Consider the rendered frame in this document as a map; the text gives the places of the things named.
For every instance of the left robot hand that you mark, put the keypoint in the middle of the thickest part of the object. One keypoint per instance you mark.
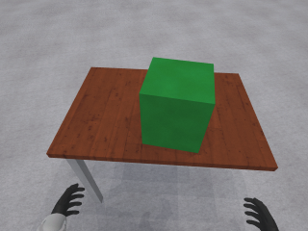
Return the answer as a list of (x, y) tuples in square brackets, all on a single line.
[(64, 203)]

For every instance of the left robot forearm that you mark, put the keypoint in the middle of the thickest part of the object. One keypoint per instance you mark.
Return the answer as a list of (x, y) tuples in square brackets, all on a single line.
[(53, 222)]

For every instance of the table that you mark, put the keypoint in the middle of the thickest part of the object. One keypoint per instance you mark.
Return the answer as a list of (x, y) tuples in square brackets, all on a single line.
[(103, 123)]

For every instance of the carton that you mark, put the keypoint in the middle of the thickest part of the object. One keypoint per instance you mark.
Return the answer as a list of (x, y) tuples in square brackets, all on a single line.
[(177, 99)]

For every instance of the right robot hand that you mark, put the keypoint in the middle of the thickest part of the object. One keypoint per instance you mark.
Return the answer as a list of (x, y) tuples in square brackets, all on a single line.
[(266, 221)]

